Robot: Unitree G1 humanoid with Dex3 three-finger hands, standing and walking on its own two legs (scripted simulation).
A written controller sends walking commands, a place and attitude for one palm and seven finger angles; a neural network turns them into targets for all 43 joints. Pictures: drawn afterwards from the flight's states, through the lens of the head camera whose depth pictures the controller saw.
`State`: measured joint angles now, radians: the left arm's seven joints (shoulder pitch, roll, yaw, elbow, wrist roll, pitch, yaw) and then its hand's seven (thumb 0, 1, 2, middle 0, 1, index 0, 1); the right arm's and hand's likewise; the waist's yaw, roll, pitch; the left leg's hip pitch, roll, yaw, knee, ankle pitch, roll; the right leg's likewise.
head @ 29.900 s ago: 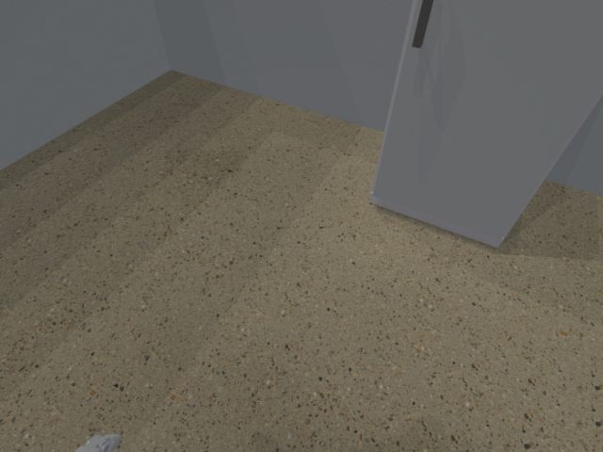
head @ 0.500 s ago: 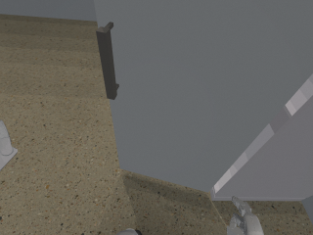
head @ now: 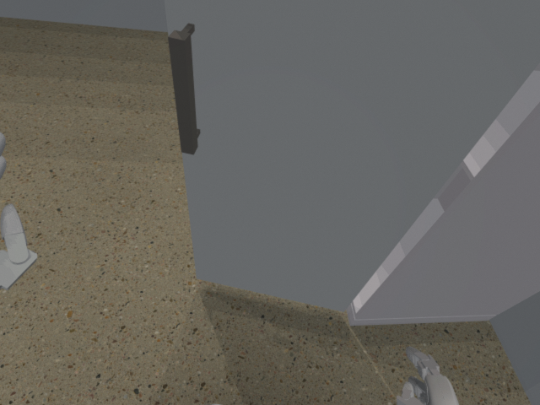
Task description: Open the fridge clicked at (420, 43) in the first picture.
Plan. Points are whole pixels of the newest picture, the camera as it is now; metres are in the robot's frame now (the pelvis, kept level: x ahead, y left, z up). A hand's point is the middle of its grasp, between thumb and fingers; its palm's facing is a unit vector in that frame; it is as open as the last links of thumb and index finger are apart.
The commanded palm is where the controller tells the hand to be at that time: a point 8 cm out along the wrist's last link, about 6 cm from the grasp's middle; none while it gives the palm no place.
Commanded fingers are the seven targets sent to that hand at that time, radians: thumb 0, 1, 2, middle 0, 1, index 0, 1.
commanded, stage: step back with the hand held close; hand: left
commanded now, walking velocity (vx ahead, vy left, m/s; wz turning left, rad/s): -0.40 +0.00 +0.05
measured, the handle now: (189, 94) +0.58 +0.20 +0.13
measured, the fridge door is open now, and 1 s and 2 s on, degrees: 75 75 75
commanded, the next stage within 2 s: stop stepping back and stand still in 0.02 s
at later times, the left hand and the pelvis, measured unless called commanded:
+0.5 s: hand out of the picture +0.14 +0.30 +0.16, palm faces +0.53 -0.80 -0.28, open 7.4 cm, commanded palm +0.06 +0.32 +0.18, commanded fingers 0.00 0.90 0.90 -0.20 -0.30 -0.20 -0.30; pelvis -0.07 +0.02 -0.01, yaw +1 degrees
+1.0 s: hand (13, 375) +0.13 +0.29 +0.07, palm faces +0.31 -0.83 -0.46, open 7.4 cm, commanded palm none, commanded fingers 0.00 0.90 0.90 -0.20 -0.30 -0.20 -0.30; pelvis -0.08 +0.02 -0.01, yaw +3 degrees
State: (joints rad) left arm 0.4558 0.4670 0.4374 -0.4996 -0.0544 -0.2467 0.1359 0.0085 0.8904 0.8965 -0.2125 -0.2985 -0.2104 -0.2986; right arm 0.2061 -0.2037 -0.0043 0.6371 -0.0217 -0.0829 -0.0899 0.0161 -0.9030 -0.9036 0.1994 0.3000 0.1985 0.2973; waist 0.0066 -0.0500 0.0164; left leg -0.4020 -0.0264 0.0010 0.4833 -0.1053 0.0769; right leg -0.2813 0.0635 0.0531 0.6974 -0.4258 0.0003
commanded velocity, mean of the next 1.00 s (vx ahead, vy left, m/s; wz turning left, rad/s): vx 0.04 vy -0.01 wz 0.01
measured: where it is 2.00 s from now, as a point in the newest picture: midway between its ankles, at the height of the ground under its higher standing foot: outside the picture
